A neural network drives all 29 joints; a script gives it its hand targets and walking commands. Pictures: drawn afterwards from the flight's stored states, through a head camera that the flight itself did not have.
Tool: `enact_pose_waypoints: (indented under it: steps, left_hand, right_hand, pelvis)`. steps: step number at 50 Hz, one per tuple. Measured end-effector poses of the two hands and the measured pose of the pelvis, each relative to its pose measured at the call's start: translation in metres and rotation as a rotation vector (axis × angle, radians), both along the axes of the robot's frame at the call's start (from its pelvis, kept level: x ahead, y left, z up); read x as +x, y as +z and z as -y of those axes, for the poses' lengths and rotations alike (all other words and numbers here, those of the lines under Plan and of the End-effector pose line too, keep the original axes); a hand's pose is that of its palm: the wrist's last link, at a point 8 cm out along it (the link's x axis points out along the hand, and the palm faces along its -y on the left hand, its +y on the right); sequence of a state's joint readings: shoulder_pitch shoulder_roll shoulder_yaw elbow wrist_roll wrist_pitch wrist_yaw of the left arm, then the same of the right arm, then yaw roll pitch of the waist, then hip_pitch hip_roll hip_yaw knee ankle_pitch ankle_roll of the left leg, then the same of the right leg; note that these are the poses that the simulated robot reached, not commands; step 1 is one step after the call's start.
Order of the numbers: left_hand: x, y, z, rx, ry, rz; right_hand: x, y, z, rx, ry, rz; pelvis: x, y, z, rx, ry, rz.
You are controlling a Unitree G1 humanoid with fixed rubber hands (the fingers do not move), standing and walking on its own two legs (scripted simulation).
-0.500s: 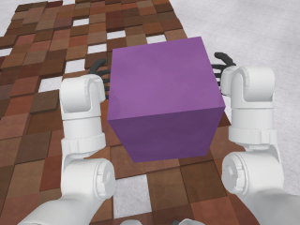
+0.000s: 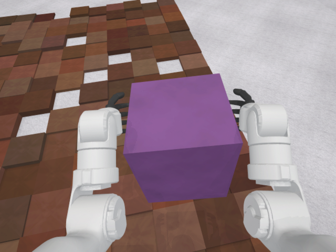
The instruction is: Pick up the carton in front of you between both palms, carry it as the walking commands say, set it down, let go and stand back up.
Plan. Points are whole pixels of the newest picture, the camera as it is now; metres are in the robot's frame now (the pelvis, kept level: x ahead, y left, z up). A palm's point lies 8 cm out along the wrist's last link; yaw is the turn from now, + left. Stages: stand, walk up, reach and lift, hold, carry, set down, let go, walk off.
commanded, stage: carry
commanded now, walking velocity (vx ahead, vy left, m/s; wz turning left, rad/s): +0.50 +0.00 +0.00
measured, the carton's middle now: (181, 142) +0.36 +0.00 +0.04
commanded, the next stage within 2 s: none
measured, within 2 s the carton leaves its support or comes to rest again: neither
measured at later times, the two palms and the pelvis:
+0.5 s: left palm (119, 37) +0.67 +0.18 +0.15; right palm (215, 26) +0.71 -0.12 +0.15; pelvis +0.33 -0.02 +0.03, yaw +3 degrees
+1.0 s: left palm out of the picture +1.00 +0.21 +0.19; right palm out of the picture +0.99 -0.09 +0.19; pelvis +0.61 +0.06 +0.04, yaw +1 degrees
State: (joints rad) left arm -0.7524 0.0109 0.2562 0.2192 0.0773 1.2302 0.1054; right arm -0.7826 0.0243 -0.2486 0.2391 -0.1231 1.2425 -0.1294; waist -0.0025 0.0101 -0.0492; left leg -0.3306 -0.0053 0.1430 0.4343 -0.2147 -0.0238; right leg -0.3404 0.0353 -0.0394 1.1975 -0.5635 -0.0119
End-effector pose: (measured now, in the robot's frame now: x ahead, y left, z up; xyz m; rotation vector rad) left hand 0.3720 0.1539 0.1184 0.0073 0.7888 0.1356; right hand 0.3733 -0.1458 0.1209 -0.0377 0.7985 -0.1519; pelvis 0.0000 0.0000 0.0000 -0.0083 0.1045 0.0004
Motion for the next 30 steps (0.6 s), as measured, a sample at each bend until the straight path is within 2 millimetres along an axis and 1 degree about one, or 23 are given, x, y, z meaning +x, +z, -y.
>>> enact_pose_waypoints:
  steps: [3, 5, 7, 9, 11, 13, 15, 18, 21, 25, 27, 30]
  left_hand:
    - [0.031, -0.025, 0.005, -0.004, -0.026, -0.05]
    - [0.053, -0.036, 0.009, -0.01, -0.029, -0.055]
    - [0.077, -0.043, 0.011, -0.017, -0.023, -0.037]
    - [0.103, -0.046, 0.013, -0.022, -0.013, -0.01]
    - [0.132, -0.046, 0.014, -0.022, 0.001, 0.019]
    - [0.164, -0.044, 0.015, -0.018, 0.02, 0.052]
    - [0.193, -0.039, 0.013, -0.002, 0.044, 0.079]
    - [0.225, -0.027, 0.004, 0.004, 0.083, 0.086]
    - [0.253, -0.007, -0.008, -0.007, 0.125, 0.089]
    - [0.298, 0.03, -0.023, -0.007, 0.155, 0.137]
    - [0.325, 0.052, -0.03, -0.001, 0.154, 0.172]
    - [0.369, 0.081, -0.038, 0.007, 0.133, 0.215]
  right_hand:
    - [0.02, -0.029, 0.005, -0.004, -0.02, -0.051]
    - [0.038, -0.039, 0.007, -0.008, -0.032, -0.055]
    - [0.062, -0.044, 0.01, -0.001, -0.04, -0.038]
    - [0.091, -0.047, 0.012, 0.007, -0.043, -0.01]
    - [0.124, -0.048, 0.013, 0.019, -0.04, 0.019]
    - [0.161, -0.047, 0.014, 0.028, -0.024, 0.052]
    - [0.2, -0.044, 0.012, 0.043, 0.003, 0.079]
    - [0.248, -0.03, 0.003, 0.046, 0.05, 0.086]
    - [0.288, -0.007, -0.01, 0.05, 0.08, 0.089]
    - [0.341, 0.03, -0.027, 0.054, 0.108, 0.136]
    - [0.367, 0.049, -0.033, 0.058, 0.112, 0.171]
    - [0.404, 0.075, -0.041, 0.051, 0.107, 0.216]
  pelvis:
    - [0.032, 0.0, -0.004, -0.009, 0.012, 0.004]
    - [0.055, -0.002, -0.004, -0.011, 0.018, 0.008]
    - [0.081, -0.004, -0.003, -0.01, 0.022, 0.011]
    - [0.11, -0.007, 0.0, -0.009, 0.025, 0.012]
    - [0.143, -0.01, 0.003, -0.01, 0.029, 0.01]
    - [0.178, -0.014, 0.009, -0.013, 0.032, 0.017]
    - [0.208, -0.014, 0.014, -0.034, 0.035, 0.03]
    - [0.243, -0.001, 0.02, -0.028, 0.041, 0.025]
    - [0.278, 0.018, 0.022, -0.012, 0.051, 0.012]
    - [0.325, 0.035, 0.02, 0.009, 0.058, 0.004]
    - [0.35, 0.039, 0.014, 0.013, 0.055, 0.002]
    - [0.39, 0.04, 0.002, 0.009, 0.048, 0.006]
